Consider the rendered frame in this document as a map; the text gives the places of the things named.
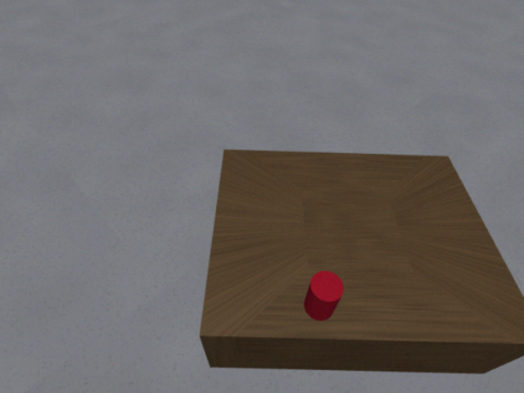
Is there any can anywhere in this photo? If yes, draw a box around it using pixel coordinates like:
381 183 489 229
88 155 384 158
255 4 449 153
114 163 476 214
304 271 344 321

